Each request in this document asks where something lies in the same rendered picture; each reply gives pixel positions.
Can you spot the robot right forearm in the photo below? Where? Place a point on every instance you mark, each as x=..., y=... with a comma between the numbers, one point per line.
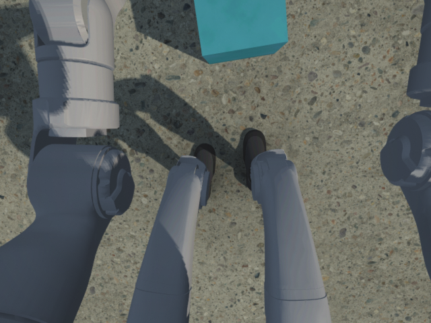
x=419, y=83

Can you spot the robot left foot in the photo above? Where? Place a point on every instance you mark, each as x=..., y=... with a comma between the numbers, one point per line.
x=206, y=153

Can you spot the right robot upper arm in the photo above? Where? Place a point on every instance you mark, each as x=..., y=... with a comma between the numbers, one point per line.
x=406, y=162

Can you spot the carton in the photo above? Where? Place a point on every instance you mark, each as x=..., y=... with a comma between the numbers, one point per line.
x=230, y=30

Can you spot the left robot upper arm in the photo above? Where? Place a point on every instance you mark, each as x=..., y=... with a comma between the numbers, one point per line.
x=75, y=191

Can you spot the robot right shin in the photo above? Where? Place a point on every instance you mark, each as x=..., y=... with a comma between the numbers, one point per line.
x=275, y=153

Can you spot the robot left forearm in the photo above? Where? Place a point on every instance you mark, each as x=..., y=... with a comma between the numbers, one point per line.
x=74, y=49

